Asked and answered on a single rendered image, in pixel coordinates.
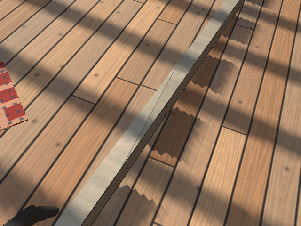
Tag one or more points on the left robot hand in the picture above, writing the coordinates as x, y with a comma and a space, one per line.
33, 214

